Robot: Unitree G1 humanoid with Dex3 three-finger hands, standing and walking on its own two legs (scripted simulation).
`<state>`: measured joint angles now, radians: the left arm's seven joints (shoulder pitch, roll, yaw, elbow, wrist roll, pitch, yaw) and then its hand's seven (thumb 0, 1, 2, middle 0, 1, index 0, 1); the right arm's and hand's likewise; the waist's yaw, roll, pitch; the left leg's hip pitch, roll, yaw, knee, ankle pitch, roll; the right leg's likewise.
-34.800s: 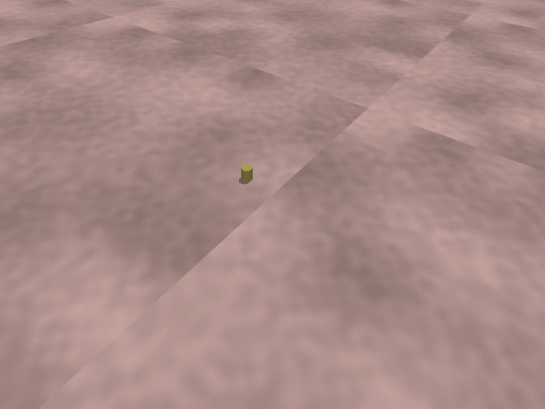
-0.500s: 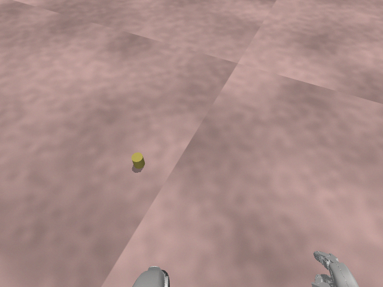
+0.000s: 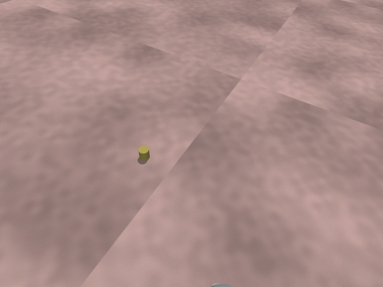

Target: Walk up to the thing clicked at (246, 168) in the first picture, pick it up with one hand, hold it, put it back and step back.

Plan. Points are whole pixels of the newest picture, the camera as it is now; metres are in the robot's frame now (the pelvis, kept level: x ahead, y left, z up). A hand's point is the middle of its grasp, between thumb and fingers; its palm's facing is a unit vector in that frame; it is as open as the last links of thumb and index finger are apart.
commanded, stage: step back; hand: left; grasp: from above
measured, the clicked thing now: (144, 153) +1.02 +0.23 -0.73
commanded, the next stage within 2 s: stand in 1.04 s
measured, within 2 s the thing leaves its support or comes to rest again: neither
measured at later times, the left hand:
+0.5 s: hand out of the picture +0.04 +0.30 -0.15, palm faces -0.04 -0.93 -0.36, open 7.4 cm
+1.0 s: hand out of the picture +0.16 +0.24 -0.14, palm faces -0.04 -0.94 -0.33, open 7.4 cm
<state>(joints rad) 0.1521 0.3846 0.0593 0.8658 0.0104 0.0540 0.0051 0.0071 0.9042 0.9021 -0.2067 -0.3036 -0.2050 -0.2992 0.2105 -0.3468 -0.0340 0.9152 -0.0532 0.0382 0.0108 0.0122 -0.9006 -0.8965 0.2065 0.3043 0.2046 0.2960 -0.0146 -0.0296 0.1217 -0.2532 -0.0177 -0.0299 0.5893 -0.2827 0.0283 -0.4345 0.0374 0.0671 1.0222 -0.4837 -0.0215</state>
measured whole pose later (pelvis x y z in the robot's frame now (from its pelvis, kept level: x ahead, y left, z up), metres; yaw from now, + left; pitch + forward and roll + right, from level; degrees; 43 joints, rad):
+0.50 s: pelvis -0.02 +0.03 +0.00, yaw -2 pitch -2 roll +0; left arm 0.25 0.40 0.05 0.98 0.03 0.00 -0.01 0.01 0.90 0.90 -0.21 -0.30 -0.20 -0.30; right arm 0.22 -0.35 -0.06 0.98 -0.04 -0.03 0.03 0.01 -0.90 -0.90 0.20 0.30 0.20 0.30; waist 0.01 -0.03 0.07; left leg -0.25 -0.01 0.01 0.56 -0.27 0.03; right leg -0.28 -0.01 0.05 0.81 -0.49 -0.02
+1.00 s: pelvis +0.03 +0.00 +0.00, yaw -3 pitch -2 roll +0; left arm 0.06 0.34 0.03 1.01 0.01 -0.01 -0.01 0.01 0.90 0.90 -0.21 -0.30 -0.21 -0.30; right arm 0.15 -0.34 -0.02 1.06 -0.02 -0.02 0.00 0.01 -0.90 -0.90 0.20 0.30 0.20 0.30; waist 0.00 -0.01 0.06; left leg -0.19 0.02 0.00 0.54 -0.32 -0.02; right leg -0.25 -0.03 -0.01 0.55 -0.27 0.01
